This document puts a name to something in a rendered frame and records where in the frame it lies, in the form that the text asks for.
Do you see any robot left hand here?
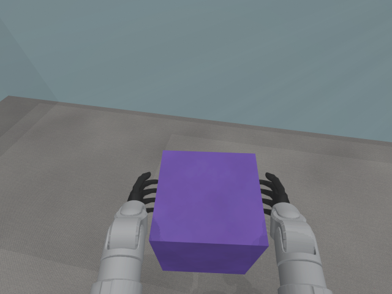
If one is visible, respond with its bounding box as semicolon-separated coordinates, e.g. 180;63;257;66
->
127;172;158;213

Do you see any left robot forearm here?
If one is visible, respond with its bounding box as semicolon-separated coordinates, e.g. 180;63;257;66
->
90;200;148;294

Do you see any robot right hand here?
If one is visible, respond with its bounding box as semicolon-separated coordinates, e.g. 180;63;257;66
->
259;172;290;216

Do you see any carton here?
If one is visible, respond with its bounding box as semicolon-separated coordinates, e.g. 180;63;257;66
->
149;150;269;274

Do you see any right robot forearm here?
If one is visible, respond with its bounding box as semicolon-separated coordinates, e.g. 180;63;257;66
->
270;202;333;294

